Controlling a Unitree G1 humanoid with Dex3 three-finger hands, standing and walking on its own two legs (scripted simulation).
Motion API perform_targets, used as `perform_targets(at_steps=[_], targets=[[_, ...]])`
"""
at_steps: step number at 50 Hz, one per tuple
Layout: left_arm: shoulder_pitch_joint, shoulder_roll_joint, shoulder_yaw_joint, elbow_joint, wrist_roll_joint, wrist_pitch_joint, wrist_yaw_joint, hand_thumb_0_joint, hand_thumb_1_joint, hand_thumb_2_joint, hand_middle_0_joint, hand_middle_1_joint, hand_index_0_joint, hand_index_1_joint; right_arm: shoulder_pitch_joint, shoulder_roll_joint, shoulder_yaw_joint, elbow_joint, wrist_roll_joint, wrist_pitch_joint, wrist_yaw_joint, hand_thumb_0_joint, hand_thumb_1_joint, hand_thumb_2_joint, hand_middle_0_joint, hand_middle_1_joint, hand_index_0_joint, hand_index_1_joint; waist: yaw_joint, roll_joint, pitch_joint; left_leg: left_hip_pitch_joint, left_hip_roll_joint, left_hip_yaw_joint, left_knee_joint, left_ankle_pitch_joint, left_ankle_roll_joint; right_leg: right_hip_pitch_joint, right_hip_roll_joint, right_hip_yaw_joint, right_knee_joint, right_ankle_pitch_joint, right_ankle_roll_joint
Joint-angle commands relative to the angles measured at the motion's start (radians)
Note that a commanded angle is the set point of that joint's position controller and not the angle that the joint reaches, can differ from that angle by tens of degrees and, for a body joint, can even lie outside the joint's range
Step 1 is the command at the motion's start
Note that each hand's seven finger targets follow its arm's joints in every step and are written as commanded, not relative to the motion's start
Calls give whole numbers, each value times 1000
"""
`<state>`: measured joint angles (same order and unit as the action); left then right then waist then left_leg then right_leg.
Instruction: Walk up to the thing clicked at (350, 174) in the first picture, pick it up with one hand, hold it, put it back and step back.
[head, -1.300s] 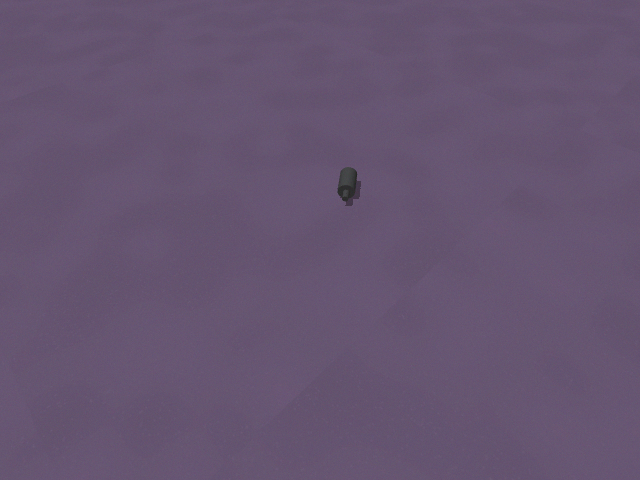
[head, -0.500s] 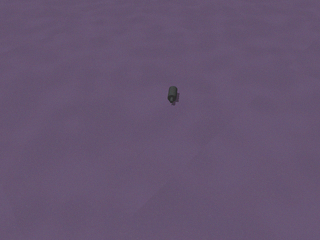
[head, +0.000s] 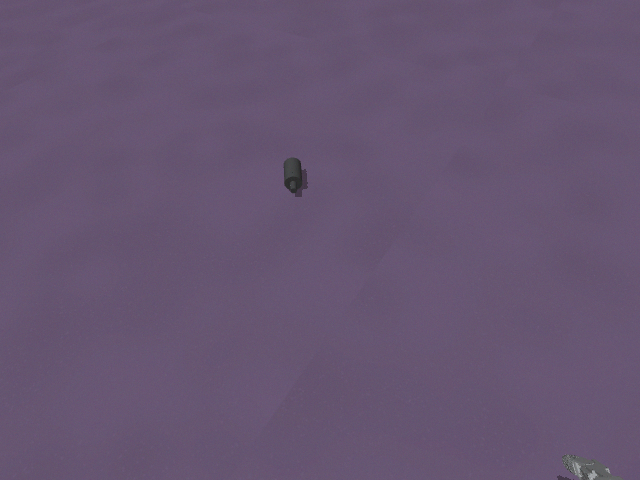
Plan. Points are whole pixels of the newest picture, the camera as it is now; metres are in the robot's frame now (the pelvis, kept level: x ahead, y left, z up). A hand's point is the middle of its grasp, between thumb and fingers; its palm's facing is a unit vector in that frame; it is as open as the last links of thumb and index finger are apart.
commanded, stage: walk up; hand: left
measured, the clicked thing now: (293, 177) +1.45 +0.17 -0.73
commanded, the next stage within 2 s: none
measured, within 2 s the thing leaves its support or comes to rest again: neither
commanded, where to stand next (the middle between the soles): +1.09 +0.52 m, yaw -83 degrees
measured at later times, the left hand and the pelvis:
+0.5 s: hand (175, 330) +0.38 +0.27 -0.12, palm faces -0.32 -0.80 -0.50, open 7.4 cm; pelvis +0.20 +0.03 -0.01, yaw -22 degrees
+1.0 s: hand (207, 189) +0.75 +0.28 -0.14, palm faces -0.67 -0.53 -0.52, open 7.4 cm; pelvis +0.45 +0.15 -0.01, yaw -42 degrees
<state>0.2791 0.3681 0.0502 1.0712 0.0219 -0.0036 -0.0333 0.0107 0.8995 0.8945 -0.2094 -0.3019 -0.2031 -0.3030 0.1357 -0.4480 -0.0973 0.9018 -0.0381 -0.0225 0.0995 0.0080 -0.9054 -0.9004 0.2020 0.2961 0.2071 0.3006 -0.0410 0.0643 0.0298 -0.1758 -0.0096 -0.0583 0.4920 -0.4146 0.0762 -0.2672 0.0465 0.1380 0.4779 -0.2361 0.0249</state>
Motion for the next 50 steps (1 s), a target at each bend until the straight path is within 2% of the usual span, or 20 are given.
perform_targets(at_steps=[1,4,9,12,13,14,15,16,18,20,23,28,32,34,35,36,37,41,46,50], targets=[[-197,207,39,-212,-3,-50,43,0,900,900,-200,-300,-200,-300,102,-251,-97,-80,-16,5,-31,0,-900,-900,200,300,200,300,-128,130,-34,465,409,-372,-342,-147,117,-670,-23,-156,421,-288,-29],[-168,271,51,-182,-19,-63,21,0,900,900,-200,-300,-200,-300,-16,-196,-67,-109,-15,-11,-20,0,-900,-900,200,300,200,300,-46,75,9,280,334,-226,-323,-68,162,-433,-149,-126,359,-202,-27],[-109,240,49,-198,-29,-64,4,0,900,900,-200,-300,-200,-300,-2,-202,-63,-130,-15,0,-2,0,-900,-900,200,300,200,300,-35,86,50,209,199,94,-181,293,65,-232,-106,-295,201,-17,-43],[201,300,90,-113,-38,-64,34,0,900,900,-200,-300,-200,-300,-58,-200,-56,-190,-22,9,-3,0,-900,-900,200,300,200,300,144,-19,-97,-114,113,238,274,581,0,348,-50,-341,92,94,-88],[348,344,113,-88,-36,-65,52,0,900,900,-200,-300,-200,-300,-27,-172,-45,-207,-24,13,-5,0,-900,-900,200,300,200,300,209,-136,-165,-319,48,214,519,348,-25,569,-79,-221,80,22,-109],[409,406,137,-95,-23,-57,74,0,900,900,-200,-300,-200,-300,-6,-124,-23,-235,-21,17,1,0,-900,-900,200,300,200,300,214,-302,-137,-608,-37,139,695,-167,-48,707,-271,166,-7,-205,-186],[284,439,131,-162,-23,-57,87,0,900,900,-200,-300,-200,-300,47,-160,-20,-248,-8,26,12,0,-900,-900,200,300,200,300,145,-242,-167,-630,2,-51,779,-161,-66,590,-452,604,-209,-495,-266],[157,470,131,-213,-28,-64,99,0,900,900,-200,-300,-200,-300,20,-240,-44,-254,-7,32,13,0,-900,-900,200,300,200,300,110,-196,-129,-637,67,-150,848,-142,-70,470,-526,744,-264,-658,-351],[53,424,108,-248,-33,-77,111,0,900,900,-200,-300,-200,-300,-60,-253,-47,-245,-5,25,14,0,-900,-900,200,300,200,300,72,-57,41,-603,132,-156,800,-73,-77,228,-456,550,-292,-516,-327],[4,383,95,-255,-37,-89,107,0,900,900,-200,-300,-200,-300,56,-221,-39,-210,-8,33,14,0,-900,-900,200,300,200,300,2,-78,97,-474,147,-99,673,-3,-63,14,-351,286,-249,-361,-225],[-97,407,96,-286,-31,-114,102,0,900,900,-200,-300,-200,-300,140,-230,-54,-208,-24,54,44,0,-900,-900,200,300,200,300,-57,-181,124,-314,131,-35,553,115,-71,-244,-254,131,-258,-350,-185],[-96,451,110,-293,-11,-115,115,0,900,900,-200,-300,-200,-300,100,-221,-74,-257,-31,83,73,0,-900,-900,200,300,200,300,-64,-284,89,-189,137,37,489,250,-104,-403,-188,44,-243,-350,-154],[-186,425,110,-310,17,-90,129,0,900,900,-200,-300,-200,-300,297,-209,-100,-216,-19,78,50,0,-900,-900,200,300,200,300,-169,-214,-9,140,95,97,311,193,-92,-473,-149,-20,31,-288,-116],[-121,280,67,-303,24,-69,143,0,900,900,-200,-300,-200,-300,471,-272,-132,-175,-38,64,13,0,-900,-900,200,300,200,300,-261,171,-20,197,142,-92,75,-115,-97,-567,-36,-79,603,-333,-86],[-51,210,41,-298,11,-56,143,0,900,900,-200,-300,-200,-300,386,-297,-131,-199,-35,51,-7,0,-900,-900,200,300,200,300,-199,355,39,41,289,-345,-139,-377,-114,-638,21,-88,884,-389,-90],[73,246,44,-293,-12,-55,148,0,900,900,-200,-300,-200,-300,186,-363,-132,-252,-6,35,-21,0,-900,-900,200,300,200,300,-49,349,51,-19,382,-563,-343,-366,-66,-623,-6,-78,934,-296,-113],[93,267,43,-280,-10,-59,153,0,900,900,-200,-300,-200,-300,75,-407,-135,-277,8,30,-27,0,-900,-900,200,300,200,300,-15,397,45,-81,428,-709,-448,-493,-4,-598,-74,-74,1009,-260,-124],[100,391,95,-182,-51,-47,125,0,900,900,-200,-300,-200,-300,67,-225,-81,-286,-24,21,-34,0,-900,-900,200,300,200,300,-2,191,11,-81,246,-184,-149,-88,4,-450,-162,-122,752,-74,-74],[-16,302,61,-254,-44,-54,112,0,900,900,-200,-300,-200,-300,237,-188,-68,-266,-35,23,-44,0,-900,-900,200,300,200,300,-97,68,-75,162,251,-8,-28,513,52,-390,-122,-213,401,-144,-40],[158,278,71,-221,-46,-51,128,0,900,900,-200,-300,-200,-300,112,-179,-78,-332,-41,50,-46,0,-900,-900,200,300,200,300,23,101,-120,-45,198,162,140,725,-25,-15,-50,-286,170,56,-70]])
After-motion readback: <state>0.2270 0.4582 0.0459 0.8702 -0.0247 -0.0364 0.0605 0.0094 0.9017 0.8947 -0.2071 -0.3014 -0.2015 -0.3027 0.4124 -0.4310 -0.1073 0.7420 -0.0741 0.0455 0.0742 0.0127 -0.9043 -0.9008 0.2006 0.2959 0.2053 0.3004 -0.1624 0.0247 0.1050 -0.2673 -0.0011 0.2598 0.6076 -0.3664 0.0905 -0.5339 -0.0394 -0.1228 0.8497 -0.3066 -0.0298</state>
